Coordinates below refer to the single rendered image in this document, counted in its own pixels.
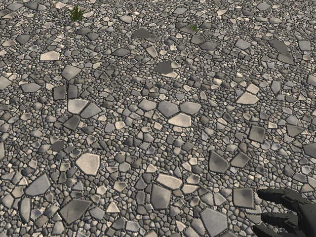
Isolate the robot right hand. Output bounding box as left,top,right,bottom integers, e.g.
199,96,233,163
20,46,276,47
253,187,316,237

